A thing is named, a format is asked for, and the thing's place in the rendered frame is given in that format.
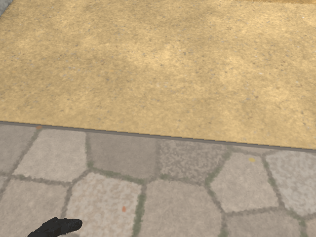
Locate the robot left hand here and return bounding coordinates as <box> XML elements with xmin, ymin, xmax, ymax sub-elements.
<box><xmin>26</xmin><ymin>217</ymin><xmax>83</xmax><ymax>237</ymax></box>

